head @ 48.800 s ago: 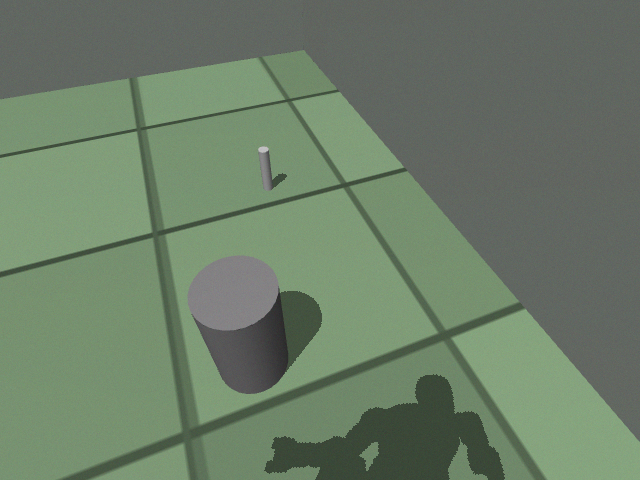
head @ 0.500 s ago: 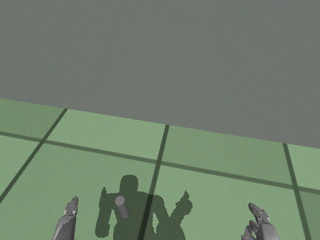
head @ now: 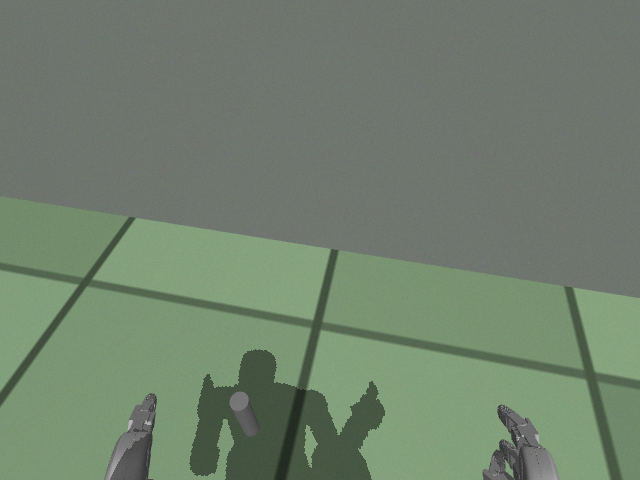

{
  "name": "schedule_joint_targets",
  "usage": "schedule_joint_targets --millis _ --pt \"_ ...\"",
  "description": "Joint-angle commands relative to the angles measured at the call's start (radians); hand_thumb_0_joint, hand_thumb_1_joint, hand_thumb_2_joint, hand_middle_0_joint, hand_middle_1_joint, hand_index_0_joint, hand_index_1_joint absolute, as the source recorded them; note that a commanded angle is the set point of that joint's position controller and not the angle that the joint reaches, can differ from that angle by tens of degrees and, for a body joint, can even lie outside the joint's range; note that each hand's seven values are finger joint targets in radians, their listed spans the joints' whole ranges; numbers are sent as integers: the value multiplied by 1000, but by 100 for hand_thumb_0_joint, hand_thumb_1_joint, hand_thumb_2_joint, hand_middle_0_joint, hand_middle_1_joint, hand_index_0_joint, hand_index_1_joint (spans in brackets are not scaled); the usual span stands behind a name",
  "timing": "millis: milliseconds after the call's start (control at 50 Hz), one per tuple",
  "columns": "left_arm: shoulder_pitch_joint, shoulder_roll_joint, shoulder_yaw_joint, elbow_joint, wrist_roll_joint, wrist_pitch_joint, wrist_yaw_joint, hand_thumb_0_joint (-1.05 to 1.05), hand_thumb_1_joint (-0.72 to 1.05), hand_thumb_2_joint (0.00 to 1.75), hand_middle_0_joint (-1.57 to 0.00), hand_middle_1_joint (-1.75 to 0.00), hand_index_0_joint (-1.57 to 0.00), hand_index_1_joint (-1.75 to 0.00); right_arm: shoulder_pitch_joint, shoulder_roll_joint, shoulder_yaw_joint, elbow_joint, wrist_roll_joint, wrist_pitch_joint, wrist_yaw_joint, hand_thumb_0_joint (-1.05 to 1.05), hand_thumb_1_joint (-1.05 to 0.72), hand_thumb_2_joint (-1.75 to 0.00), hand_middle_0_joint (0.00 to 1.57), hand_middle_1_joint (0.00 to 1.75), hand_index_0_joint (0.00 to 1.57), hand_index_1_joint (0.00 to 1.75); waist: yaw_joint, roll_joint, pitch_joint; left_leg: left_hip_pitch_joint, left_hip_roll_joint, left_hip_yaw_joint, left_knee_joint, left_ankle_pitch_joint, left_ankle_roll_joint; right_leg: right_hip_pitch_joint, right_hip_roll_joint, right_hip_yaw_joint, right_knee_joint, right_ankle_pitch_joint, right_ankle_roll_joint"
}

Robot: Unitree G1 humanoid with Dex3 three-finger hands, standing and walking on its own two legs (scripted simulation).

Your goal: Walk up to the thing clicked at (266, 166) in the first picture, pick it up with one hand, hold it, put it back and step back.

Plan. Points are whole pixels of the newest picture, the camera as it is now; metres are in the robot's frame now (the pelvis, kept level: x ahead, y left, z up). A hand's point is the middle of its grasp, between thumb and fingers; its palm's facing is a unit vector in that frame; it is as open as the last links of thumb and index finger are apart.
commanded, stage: stand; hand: left
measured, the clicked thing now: (245, 415) +0.40 +0.22 -0.61
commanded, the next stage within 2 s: none
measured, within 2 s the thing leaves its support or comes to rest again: neither
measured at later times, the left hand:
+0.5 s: hand out of the picture +0.14 +0.23 -0.11, palm faces -0.01 -0.94 -0.34, open 8.4 cm
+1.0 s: hand out of the picture +0.05 +0.25 -0.10, palm faces +0.01 -0.94 -0.35, open 7.4 cm
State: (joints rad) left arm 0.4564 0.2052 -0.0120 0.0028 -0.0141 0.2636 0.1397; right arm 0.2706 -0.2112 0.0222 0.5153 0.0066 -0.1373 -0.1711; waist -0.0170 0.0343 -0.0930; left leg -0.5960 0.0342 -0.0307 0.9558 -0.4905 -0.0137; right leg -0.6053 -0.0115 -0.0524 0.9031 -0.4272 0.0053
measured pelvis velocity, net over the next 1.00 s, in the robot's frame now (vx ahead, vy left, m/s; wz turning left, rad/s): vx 0.00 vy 0.00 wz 0.01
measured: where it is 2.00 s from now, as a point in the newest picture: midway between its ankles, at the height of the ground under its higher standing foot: outside the picture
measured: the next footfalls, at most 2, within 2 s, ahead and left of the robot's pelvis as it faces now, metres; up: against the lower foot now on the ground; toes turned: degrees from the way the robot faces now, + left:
none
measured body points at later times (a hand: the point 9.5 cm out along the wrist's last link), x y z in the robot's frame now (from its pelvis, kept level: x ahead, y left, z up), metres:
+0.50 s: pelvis +0.00 +0.00 +0.02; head +0.02 +0.01 +0.47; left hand +0.14 +0.28 -0.08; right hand +0.13 -0.27 -0.09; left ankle +0.00 +0.12 -0.69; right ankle +0.02 -0.13 -0.69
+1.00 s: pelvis +0.00 +0.00 +0.06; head +0.00 +0.00 +0.51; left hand +0.05 +0.30 -0.08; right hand +0.07 -0.28 -0.09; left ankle +0.00 +0.12 -0.69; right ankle +0.02 -0.13 -0.69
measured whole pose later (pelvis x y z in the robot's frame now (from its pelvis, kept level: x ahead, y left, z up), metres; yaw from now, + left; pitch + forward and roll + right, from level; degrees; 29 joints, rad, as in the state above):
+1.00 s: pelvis +0.00 +0.00 +0.06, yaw +1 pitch -3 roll +0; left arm 0.15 0.31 0.00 1.12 0.02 -0.01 0.02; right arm 0.16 -0.30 -0.02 1.11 -0.03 -0.01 -0.01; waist 0.02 0.02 0.05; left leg -0.11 -0.01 -0.01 0.39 -0.22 0.00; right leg -0.15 -0.05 -0.04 0.41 -0.20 0.02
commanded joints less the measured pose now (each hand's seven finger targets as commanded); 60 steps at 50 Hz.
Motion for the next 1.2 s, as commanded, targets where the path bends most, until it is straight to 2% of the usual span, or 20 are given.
schedule_joint_targets --millis 0,40,180,240,260,280,300,340,380,420,480,600,680,760,900,1000,1040,1080,1140,1180 --pt "-16 98 56 -179 14 -49 7 0 -43 19 -20 -21 -20 -21 -56 -117 -51 -160 3 -55 -18 0 -90 -90 20 30 20 30 -7 -15 -100 30 -28 20 -162 196 19 90 26 -16 -142 151 -12" --pt "-25 98 60 -188 12 -50 8 0 -27 35 -20 -30 -20 -30 -63 -115 -48 -162 4 -57 -17 0 -90 -90 20 30 20 30 0 -6 -91 23 -28 19 -171 164 19 88 24 -14 -146 121 -14" --pt "-33 99 54 -201 12 -52 9 0 29 90 -20 -30 -20 -30 -56 -113 -47 -161 4 -59 -20 0 -90 -90 20 30 20 30 -2 -12 -109 32 -31 23 -157 195 20 91 22 -10 -144 152 -11" --pt "-18 99 54 -199 14 -51 9 0 53 90 -20 -30 -20 -30 -56 -114 -48 -160 4 -59 -21 0 -90 -90 20 30 20 30 -2 -14 -108 37 -29 19 -161 192 19 94 23 -15 -144 145 -11" --pt "-204 224 99 152 106 -165 -42 0 61 90 -20 -30 -20 -30 -116 -254 -86 53 -116 20 39 0 -90 -90 20 30 20 30 29 -98 39 63 5 -31 -192 296 45 186 -60 93 -183 188 -77" --pt "-177 242 109 258 119 -211 -69 0 69 90 -20 -30 -20 -30 -87 -247 -97 99 -126 48 70 0 -90 -90 20 30 20 30 31 -113 -36 108 12 -6 -179 339 70 236 -81 117 -173 281 -100" --pt "-163 253 99 297 110 -242 -87 0 77 90 -20 -30 -20 -30 -93 -249 -102 101 -113 64 87 0 -90 -90 20 30 20 30 23 -103 -38 122 2 -23 -181 334 76 235 -81 134 -194 303 -109" --pt "-191 256 89 383 82 -274 -103 0 90 90 -20 -30 -20 -30 -77 -232 -97 134 -78 70 113 0 -90 -90 20 30 20 30 18 -60 -89 191 1 -23 -218 370 73 294 -97 156 -187 362 -104" --pt "-225 249 85 466 61 -280 -110 0 90 90 -20 -30 -20 -30 -88 -235 -101 166 -60 72 133 0 -90 -90 20 30 20 30 31 -56 -73 228 4 -40 -262 351 72 282 -89 129 -214 323 -84" --pt "-253 248 81 542 57 -283 -109 0 90 90 -20 -30 -20 -30 -108 -238 -103 203 -63 78 141 0 -90 -90 20 30 20 30 39 -17 -33 244 21 -70 -329 294 76 262 -76 105 -223 240 -69" --pt "-269 254 78 647 59 -294 -107 0 90 90 -20 -30 -20 -30 -133 -247 -104 248 -63 84 146 0 -90 -90 20 30 20 30 43 23 4 248 37 -89 -396 312 72 317 -72 92 -269 264 -53" --pt "-300 275 73 805 48 -305 -103 0 90 90 -20 -30 -20 -30 -111 -255 -100 351 -50 99 146 0 -90 -90 20 30 20 30 25 -29 19 351 32 -66 -456 375 52 383 -104 112 -387 337 -52" --pt "-298 284 66 899 42 -297 -102 0 90 90 -20 -30 -20 -30 -126 -276 -93 415 -45 106 146 0 -90 -90 20 30 20 30 34 -20 69 360 45 -82 -545 341 45 428 -102 105 -457 288 -41" --pt "-316 292 60 970 39 -293 -102 0 90 90 -20 -30 -20 -30 -125 -287 -88 467 -39 107 142 0 -90 -90 20 30 20 30 31 -27 73 391 53 -82 -606 382 39 479 -106 100 -496 303 -34" --pt "-341 304 56 1053 40 -292 -106 0 90 90 -20 -30 -20 -30 -133 -289 -83 530 -35 111 143 0 -90 -90 20 30 20 30 28 -38 107 432 58 -79 -663 333 31 474 -111 102 -561 264 -24" --pt "-356 302 54 1085 38 -298 -105 0 90 90 -20 -30 -20 -30 -144 -288 -79 551 -34 112 145 0 -90 -90 20 30 20 30 27 -40 101 448 62 -72 -665 376 31 500 -120 108 -593 305 -19" --pt "-364 309 55 1094 38 -297 -107 0 90 90 -20 -30 -20 -30 -146 -284 -76 560 -32 114 147 0 -90 -90 20 30 20 30 27 -43 119 439 56 -71 -681 342 25 489 -114 108 -606 260 -17" --pt "-364 310 55 1100 36 -297 -108 0 90 90 -20 -30 -20 -30 -147 -285 -74 567 -33 114 146 0 -90 -90 20 30 20 30 31 -27 111 441 62 -69 -682 366 26 507 -121 111 -604 302 -18" --pt "-374 314 57 1108 37 -296 -109 0 90 90 -20 -30 -20 -30 -150 -288 -71 573 -32 113 148 0 -90 -90 20 30 20 30 29 -30 108 438 60 -67 -691 343 24 510 -114 105 -610 285 -15" --pt "-377 316 57 1112 38 -296 -109 0 90 90 -20 -30 -20 -30 -160 -292 -74 571 -31 112 147 0 -90 -90 20 30 20 30 28 -47 97 465 68 -70 -690 390 26 500 -120 109 -613 306 -18"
